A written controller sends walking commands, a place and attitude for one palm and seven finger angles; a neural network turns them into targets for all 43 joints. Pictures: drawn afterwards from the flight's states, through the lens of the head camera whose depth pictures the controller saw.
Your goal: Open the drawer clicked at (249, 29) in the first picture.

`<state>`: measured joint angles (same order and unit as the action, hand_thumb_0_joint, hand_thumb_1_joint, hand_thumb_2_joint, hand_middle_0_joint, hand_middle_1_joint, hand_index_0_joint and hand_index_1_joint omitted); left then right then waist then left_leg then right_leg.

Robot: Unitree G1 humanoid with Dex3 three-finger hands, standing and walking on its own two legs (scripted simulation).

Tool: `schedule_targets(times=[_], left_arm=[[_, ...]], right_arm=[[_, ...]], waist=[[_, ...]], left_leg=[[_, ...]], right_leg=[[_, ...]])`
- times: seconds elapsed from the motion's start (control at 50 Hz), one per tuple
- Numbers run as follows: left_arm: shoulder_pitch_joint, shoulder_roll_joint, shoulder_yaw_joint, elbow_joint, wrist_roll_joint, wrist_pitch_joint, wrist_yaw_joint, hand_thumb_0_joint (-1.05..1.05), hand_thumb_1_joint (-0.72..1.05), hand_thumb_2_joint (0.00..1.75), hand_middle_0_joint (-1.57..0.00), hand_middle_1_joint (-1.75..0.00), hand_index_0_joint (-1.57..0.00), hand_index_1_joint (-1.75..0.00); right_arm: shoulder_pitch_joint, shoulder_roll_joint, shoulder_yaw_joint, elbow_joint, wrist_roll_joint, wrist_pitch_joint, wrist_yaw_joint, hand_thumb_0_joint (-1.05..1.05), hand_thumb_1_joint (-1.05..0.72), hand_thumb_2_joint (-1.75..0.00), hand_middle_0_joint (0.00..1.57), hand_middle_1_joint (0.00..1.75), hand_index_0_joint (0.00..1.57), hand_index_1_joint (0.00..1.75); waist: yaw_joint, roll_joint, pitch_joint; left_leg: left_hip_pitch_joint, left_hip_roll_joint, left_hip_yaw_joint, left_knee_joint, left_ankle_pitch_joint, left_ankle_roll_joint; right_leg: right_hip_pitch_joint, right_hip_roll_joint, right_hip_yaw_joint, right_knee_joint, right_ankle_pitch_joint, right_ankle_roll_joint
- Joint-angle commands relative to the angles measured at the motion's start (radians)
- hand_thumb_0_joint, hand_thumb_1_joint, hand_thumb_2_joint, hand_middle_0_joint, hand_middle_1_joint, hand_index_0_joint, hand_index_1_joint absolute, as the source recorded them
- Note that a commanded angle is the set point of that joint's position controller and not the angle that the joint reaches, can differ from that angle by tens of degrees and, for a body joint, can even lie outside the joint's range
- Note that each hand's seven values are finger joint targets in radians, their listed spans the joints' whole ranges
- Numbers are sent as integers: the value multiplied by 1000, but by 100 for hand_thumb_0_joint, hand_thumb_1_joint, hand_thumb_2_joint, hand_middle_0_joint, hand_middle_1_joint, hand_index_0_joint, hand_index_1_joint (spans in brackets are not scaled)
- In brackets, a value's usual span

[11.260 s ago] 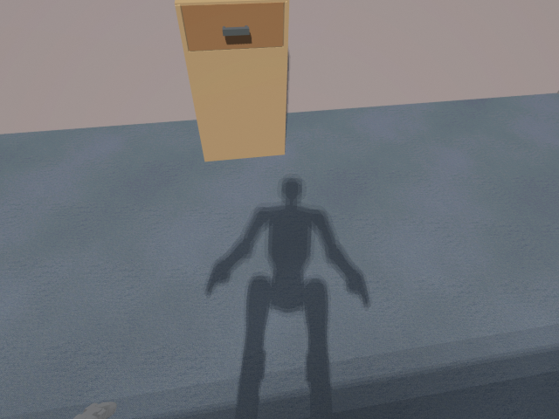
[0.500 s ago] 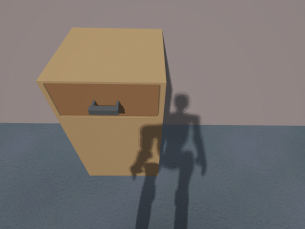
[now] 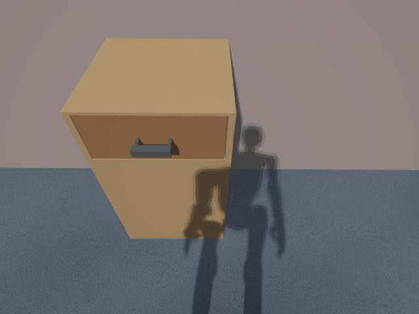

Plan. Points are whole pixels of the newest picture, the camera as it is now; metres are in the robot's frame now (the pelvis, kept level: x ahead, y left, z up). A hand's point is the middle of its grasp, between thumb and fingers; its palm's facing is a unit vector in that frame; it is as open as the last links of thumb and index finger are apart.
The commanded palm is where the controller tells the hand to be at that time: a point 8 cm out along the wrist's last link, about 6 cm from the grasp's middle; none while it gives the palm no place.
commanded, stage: look again from close up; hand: left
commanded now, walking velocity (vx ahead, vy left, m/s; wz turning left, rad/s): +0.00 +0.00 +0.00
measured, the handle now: (152, 146) +0.55 +0.20 -0.06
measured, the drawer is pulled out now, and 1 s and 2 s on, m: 0.00 0.00 0.00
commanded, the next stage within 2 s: raise the hand with hooked fingers in 0.48 s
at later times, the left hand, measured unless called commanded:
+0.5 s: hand out of the picture +0.05 +0.14 -0.18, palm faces +0.02 -0.98 -0.20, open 7.3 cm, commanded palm none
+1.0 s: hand (148, 288) +0.19 +0.14 -0.07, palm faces -0.12 -0.14 -0.98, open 8.6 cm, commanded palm +0.19 +0.18 -0.01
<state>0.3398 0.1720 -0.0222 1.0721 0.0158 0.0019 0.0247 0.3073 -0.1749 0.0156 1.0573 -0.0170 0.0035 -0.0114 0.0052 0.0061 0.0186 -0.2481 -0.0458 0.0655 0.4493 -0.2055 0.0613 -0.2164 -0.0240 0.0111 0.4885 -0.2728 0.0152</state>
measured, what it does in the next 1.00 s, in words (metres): shifts its weight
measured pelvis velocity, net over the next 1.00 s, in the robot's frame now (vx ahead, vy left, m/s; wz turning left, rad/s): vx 0.01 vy -0.06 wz -0.10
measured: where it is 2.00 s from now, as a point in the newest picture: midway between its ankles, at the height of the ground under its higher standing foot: outside the picture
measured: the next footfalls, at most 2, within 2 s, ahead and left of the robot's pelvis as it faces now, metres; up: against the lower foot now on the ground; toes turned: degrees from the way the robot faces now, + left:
none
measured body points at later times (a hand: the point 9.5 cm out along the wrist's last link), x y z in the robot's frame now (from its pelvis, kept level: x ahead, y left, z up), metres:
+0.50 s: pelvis +0.05 -0.03 +0.00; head +0.06 -0.04 +0.45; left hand +0.05 +0.19 -0.16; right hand +0.06 -0.26 -0.16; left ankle +0.02 +0.08 -0.74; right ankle -0.01 -0.13 -0.74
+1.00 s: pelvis +0.01 -0.06 -0.05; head +0.04 -0.10 +0.40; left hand +0.19 +0.14 -0.02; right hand +0.25 -0.31 -0.11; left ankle +0.03 +0.10 -0.74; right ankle -0.01 -0.13 -0.74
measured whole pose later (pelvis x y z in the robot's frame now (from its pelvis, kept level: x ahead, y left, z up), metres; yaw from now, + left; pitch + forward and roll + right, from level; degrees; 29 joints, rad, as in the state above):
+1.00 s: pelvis +0.01 -0.06 -0.05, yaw -6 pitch +12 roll +4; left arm 0.48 0.29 -0.09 0.06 1.08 -0.08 0.44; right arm 0.04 -0.27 -0.06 0.54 -0.06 0.02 0.03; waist 0.11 -0.02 -0.16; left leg -0.63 -0.02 -0.03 0.81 -0.40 -0.03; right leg -0.67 0.07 0.07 0.93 -0.46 -0.08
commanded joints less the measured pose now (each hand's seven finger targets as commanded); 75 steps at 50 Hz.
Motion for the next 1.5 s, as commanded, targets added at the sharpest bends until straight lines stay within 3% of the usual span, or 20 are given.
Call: schedule_targets(times=[0.0, 0.54, 0.56, 0.58, 0.6, 0.62, 0.64, 0.66, 0.68, 0.78, 0.82, 0.88, 0.92, 0.96, 1.02, 1.12, 1.2, 1.28, 1.38, 1.48], left_arm=[[37, 86, 15, -23, 0, -26, 6, 0, 90, 90, -20, -30, -20, -30], [37, 71, 27, 12, -3, -30, 17, 0, 90, 90, -20, -30, -20, -30], [119, 108, 42, 35, 10, -58, 60, 0, 90, 90, -20, -30, -20, -30], [-670, 426, 10, -1474, 155, -218, 67, 0, 88, 89, -20, -32, -20, -32], [-242, 350, 50, -1200, 169, -138, 144, 0, 85, 88, -20, -33, -20, -33], [-186, 268, 48, -1184, 123, -69, 209, 0, 83, 87, -21, -34, -21, -34], [106, 20, -94, -942, 162, 42, 218, 0, 81, 86, -21, -36, -21, -36], [-59, 45, -117, -1140, 213, 37, 221, 0, 78, 85, -21, -37, -21, -37], [-28, 119, -80, -1147, 331, 31, 239, 0, 76, 84, -21, -39, -21, -39], [364, 117, -60, -885, 775, 52, 328, 0, 64, 79, -22, -47, -22, -47], [422, 141, -33, -923, 888, 7, 340, 0, 60, 77, -22, -50, -22, -50], [305, 269, 47, -1092, 1025, -59, 405, 0, 53, 74, -23, -54, -23, -54], [187, 363, 131, -1215, 1098, -71, 470, 0, 48, 72, -23, -57, -23, -57], [56, 362, 158, -1240, 1148, -76, 545, 0, 43, 70, -23, -60, -23, -60], [-264, 390, 178, -1365, 1138, -134, 637, 0, 36, 67, -24, -64, -24, -64], [-289, 337, 87, -1295, 1022, -80, 606, 0, 25, 62, -25, -72, -25, -72], [-262, 343, 22, -1120, 961, 105, 466, 0, 15, 58, -25, -78, -25, -78], [-274, 387, 31, -1083, 959, 192, 332, 0, 6, 54, -26, -84, -26, -84], [-200, 379, 75, -1118, 956, 115, 272, 0, -6, 49, -27, -92, -27, -92], [-299, 378, 104, -1220, 994, 23, 360, 0, -17, 44, -28, -99, -28, -99]], right_arm=[[19, -107, -20, -29, 5, -31, -8, 0, -90, -90, 20, 30, 20, 30], [20, -70, -7, 45, 6, -33, -29, 0, -90, -90, 20, 30, 20, 30], [-95, -98, -25, -35, 18, -38, -22, 0, -90, -90, 20, 30, 20, 30], [-51, -251, -37, -367, 66, -190, -60, 0, -90, -90, 20, 30, 20, 30], [-86, -177, -33, -312, 39, -295, -105, 0, -90, -90, 20, 30, 20, 30], [-84, -169, -52, -246, 50, -320, -113, 0, -90, -90, 20, 30, 20, 30], [-89, -116, -50, -243, 70, -322, -113, 0, -90, -90, 20, 30, 20, 30], [-141, -146, -58, -335, 58, -319, -93, 0, -90, -90, 20, 30, 20, 30], [-149, -185, -72, -358, 28, -307, -85, 0, -90, -90, 20, 30, 20, 30], [-216, -178, -96, -489, -35, -131, -9, 0, -90, -90, 20, 30, 20, 30], [-257, -161, -98, -534, -26, -72, 33, 0, -90, -90, 20, 30, 20, 30], [-331, -158, -86, -608, -25, -38, 58, 0, -90, -90, 20, 30, 20, 30], [-335, -149, -80, -637, -39, -9, 55, 0, -90, -90, 20, 30, 20, 30], [-345, -128, -78, -657, -58, 13, 37, 0, -90, -90, 20, 30, 20, 30], [-366, -114, -83, -647, -68, 19, 0, 0, -90, -90, 20, 30, 20, 30], [-364, -129, -88, -635, -37, -12, -26, 0, -90, -90, 20, 30, 20, 30], [-389, -134, -51, -630, -6, 2, -57, 0, -90, -90, 20, 30, 20, 30], [-383, -143, -21, -638, 10, 21, -79, 0, -90, -90, 20, 30, 20, 30], [-321, -139, -31, -634, 1, 4, -71, 0, -90, -90, 20, 30, 20, 30], [-301, -143, -60, -625, -14, -21, -54, 0, -90, -90, 20, 30, 20, 30]], waist=[[-7, -12, 44], [-2, -20, 23], [39, -103, 70], [-59, 206, -417], [2, 451, -419], [-7, 366, -350], [-36, 239, -207], [-17, 87, -114], [-33, 29, -167], [77, -407, -172], [133, -398, -226], [171, -146, -292], [163, 29, -317], [135, 51, -351], [55, -3, -422], [-16, -16, -370], [12, -151, -251], [67, -129, -270], [91, -100, -220], [81, 28, -268]], left_leg=[[-2, 144, -156, -136, -120, 3], [92, 145, -93, -30, 225, -18], [-18, 135, -51, 223, 240, -55], [252, 47, -40, 41, 418, 0], [424, 75, -69, -12, 683, 2], [349, 118, -94, 12, 695, -48], [258, 125, -105, -16, 622, -21], [154, 125, -120, 24, 578, -23], [115, 97, -100, 95, 507, -13], [-294, 9, -54, 230, 190, -44], [-383, -3, -38, 250, 131, -59], [-425, -34, -36, 294, 50, -54], [-404, -51, -45, 355, 29, -47], [-368, -50, -52, 419, 34, -35], [-379, -55, -84, 538, -40, -22], [-365, -42, -97, 520, -118, -11], [-429, -39, -77, 388, -163, -18], [-348, -28, -67, 265, -119, -18], [-264, -14, -68, 186, -63, -21], [-165, -21, -61, 182, -23, -21]], right_leg=[[-43, -58, 76, -93, 5, -55], [40, -69, 69, -72, 317, -61], [22, -134, 155, -113, 841, 12], [64, -39, 155, 28, 745, -69], [-18, 19, 37, 148, 407, -75], [-133, 22, -45, 146, 79, -53], [-213, 36, -74, 174, -7, -35], [-212, 21, -71, 131, 61, -40], [-234, 30, -56, 90, 157, -45], [-156, 1, 68, 191, 609, -32], [-106, -12, 127, 239, 675, -41], [-155, 4, 172, 271, 385, -71], [-240, 27, 192, 291, 217, -92], [-331, 35, 196, 306, 144, -91], [-399, 14, 291, 309, 116, -75], [-409, 22, 269, 235, -29, -62], [-244, -12, 281, 99, -55, -17], [-127, -15, 228, 74, -53, -16], [-113, 5, 131, 66, -23, -29], [-161, 24, 73, 90, -14, -52]])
